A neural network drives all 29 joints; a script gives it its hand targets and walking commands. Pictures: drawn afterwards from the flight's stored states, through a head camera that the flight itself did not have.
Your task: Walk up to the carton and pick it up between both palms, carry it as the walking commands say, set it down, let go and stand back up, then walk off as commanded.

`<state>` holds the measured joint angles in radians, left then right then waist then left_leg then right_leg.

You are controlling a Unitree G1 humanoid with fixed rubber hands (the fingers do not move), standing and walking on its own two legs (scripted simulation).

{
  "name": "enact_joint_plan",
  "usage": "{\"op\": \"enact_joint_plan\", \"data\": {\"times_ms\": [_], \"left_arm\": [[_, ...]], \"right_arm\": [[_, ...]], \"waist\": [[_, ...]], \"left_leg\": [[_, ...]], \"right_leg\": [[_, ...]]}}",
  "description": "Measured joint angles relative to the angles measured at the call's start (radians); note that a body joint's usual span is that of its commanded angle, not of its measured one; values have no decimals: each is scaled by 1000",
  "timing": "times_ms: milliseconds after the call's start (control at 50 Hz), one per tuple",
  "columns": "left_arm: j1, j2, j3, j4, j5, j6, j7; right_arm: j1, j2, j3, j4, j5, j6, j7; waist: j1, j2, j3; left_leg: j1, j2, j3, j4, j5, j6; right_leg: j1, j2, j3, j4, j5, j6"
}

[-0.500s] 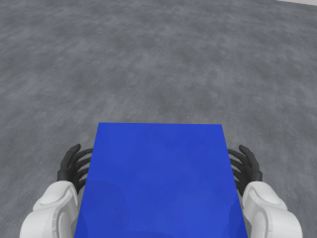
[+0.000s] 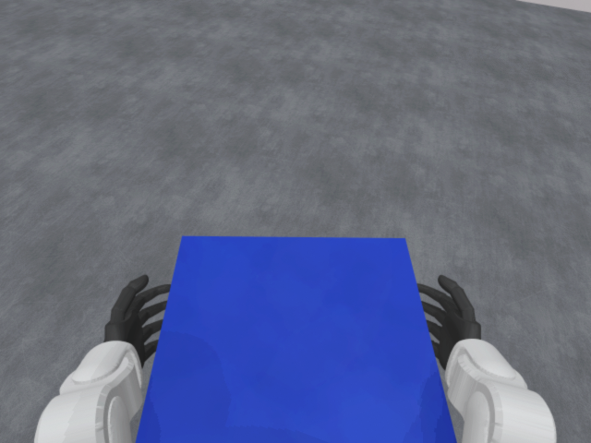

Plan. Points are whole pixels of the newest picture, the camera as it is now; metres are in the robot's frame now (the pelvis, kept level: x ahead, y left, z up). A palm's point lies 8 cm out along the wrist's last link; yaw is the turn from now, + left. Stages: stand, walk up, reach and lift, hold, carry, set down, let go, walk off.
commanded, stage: carry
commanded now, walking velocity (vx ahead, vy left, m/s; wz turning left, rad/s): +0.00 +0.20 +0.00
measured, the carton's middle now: (293, 364) +0.24 +0.01 +0.01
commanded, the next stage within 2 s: none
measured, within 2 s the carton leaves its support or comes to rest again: neither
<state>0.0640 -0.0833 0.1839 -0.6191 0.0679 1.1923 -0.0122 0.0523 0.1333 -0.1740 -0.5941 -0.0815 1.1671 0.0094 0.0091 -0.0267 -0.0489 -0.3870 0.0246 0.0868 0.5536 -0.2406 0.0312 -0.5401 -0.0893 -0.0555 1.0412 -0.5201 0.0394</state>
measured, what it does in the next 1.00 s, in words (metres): steps to the left: right foot, then left foot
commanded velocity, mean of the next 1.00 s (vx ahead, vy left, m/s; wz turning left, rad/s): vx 0.00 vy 0.14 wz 0.00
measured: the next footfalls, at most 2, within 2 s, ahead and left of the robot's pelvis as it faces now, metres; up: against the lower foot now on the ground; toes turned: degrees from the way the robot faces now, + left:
right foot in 0.16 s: +0.02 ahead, -0.05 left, +0.00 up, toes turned -7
left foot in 0.46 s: +0.02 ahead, +0.28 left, +0.00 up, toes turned +5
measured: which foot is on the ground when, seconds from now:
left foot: down 0.00-0.16, up 0.18-0.44, down 0.46-0.76, up 0.78-0.94, down 0.96-1.00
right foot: up 0.00-0.14, down 0.16-0.48, up 0.50-0.74, down 0.76-1.00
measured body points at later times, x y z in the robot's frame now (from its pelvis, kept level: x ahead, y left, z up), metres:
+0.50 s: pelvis -0.04 +0.15 -0.01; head -0.03 +0.16 +0.44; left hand +0.21 +0.33 +0.08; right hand +0.21 -0.04 +0.09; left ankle -0.02 +0.28 -0.74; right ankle -0.03 -0.04 -0.73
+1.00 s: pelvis -0.08 +0.28 +0.00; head -0.09 +0.28 +0.45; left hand +0.17 +0.46 +0.10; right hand +0.16 +0.09 +0.10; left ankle -0.05 +0.38 -0.73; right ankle -0.08 +0.14 -0.73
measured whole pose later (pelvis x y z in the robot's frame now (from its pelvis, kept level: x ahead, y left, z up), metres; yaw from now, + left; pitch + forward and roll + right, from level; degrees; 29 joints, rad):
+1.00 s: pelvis -0.08 +0.28 +0.00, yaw -1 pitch +3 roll +0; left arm 0.04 -0.10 0.17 -0.60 0.10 1.19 0.00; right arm 0.01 0.08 -0.16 -0.57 -0.08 1.19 0.00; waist -0.01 0.00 -0.10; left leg -0.35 0.00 0.07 0.51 -0.21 0.01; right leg -0.33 -0.09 -0.08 0.56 -0.28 0.04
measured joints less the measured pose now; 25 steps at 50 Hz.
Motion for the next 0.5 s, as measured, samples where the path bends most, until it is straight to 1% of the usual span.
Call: {"op": "enact_joint_plan", "data": {"times_ms": [40, 100, 120, 140, 160, 180, 200, 220, 260, 300, 340, 400, 440, 460, 480, 500], "left_arm": [[0, -14, -2, -7, -2, -15, 1], [-6, -16, -5, -11, -1, -30, -1], [-8, -14, -6, -9, 0, -31, -2], [-10, -12, -6, -6, 1, -31, -3], [-13, -16, -7, 3, 2, -32, -3], [-13, -24, -10, 22, 7, -35, -2], [-11, -30, -13, 38, 12, -31, 0], [-8, -34, -14, 45, 15, -26, 3], [4, -38, -9, 39, 17, -19, 4], [9, -38, 0, 23, 16, -20, 3], [4, -39, 4, 6, 15, -21, 2], [-11, -42, 1, -14, 19, -20, 3], [-17, -43, -4, -25, 25, -15, 5], [-18, -44, -8, -32, 28, -12, 6], [-22, -35, -10, -33, 30, -9, 7], [-22, -17, -9, -26, 27, -4, 7]], "right_arm": [[7, -1, -7, -21, -4, -12, 7], [2, -3, -5, -33, -12, -21, 16], [1, -4, -3, -34, -15, -21, 16], [1, -6, 0, -35, -18, -19, 14], [0, -13, 1, -34, -19, -16, 13], [1, -28, 3, -23, -19, -10, 12], [5, -40, 5, -10, -17, -3, 10], [6, -47, 6, 1, -13, 4, 8], [2, -50, 9, 10, -5, 13, 4], [-8, -47, 13, 10, 0, 13, 2], [-21, -46, 12, 1, 5, 12, 0], [-37, -54, 5, -15, 14, 13, 1], [-44, -59, 2, -22, 19, 15, 2], [-47, -63, 1, -25, 21, 17, 3], [-51, -58, 0, -21, 21, 15, 4], [-51, -42, 1, -4, 18, 10, 2]], "waist": [[5, 6, -2], [0, 18, -18], [-1, 23, -27], [1, 25, -36], [5, 37, -45], [10, 56, -51], [8, 64, -54], [5, 64, -52], [-2, 57, -45], [-10, 44, -36], [-16, 29, -29], [-21, 10, -23], [-24, 1, -21], [-25, 6, -22], [-30, 0, -20], [-30, -10, -16]], "left_leg": [[1, -14, 7, -23, 19, 14], [-3, -42, 24, -40, 34, 39], [-5, -52, 31, -38, 34, 46], [-10, -64, 42, -30, 30, 52], [-21, -68, 50, -8, 20, 56], [-37, -65, 46, 35, -28, 33], [-62, -69, 31, 117, -97, 5], [-90, -73, 14, 214, -146, -16], [-131, -67, -13, 373, -178, -39], [-139, -45, -28, 420, -172, -54], [-121, -20, -37, 370, -176, -62], [-66, 6, -37, 221, -172, -69], [-7, 13, -22, 81, -119, -67], [29, 18, -18, 4, -91, -62], [31, 13, -8, -26, 9, -54], [10, 4, -2, 4, 28, -44]], "right_leg": [[18, 25, -27, -31, 10, -13], [95, 57, -51, -201, 31, -30], [134, 64, -57, -290, 62, -35], [180, 67, -63, -398, 119, -39], [206, 68, -60, -471, 197, -50], [205, 72, -57, -476, 227, -62], [206, 67, -54, -476, 231, -69], [214, 57, -49, -485, 232, -69], [231, 36, -34, -518, 246, -56], [237, 12, -18, -544, 268, -37], [231, -15, -5, -552, 283, -16], [206, -54, 8, -538, 289, 20], [180, -80, 17, -506, 282, 48], [164, -87, 20, -478, 273, 62], [142, -100, 25, -438, 256, 62], [112, -102, 36, -372, 176, 53]]}}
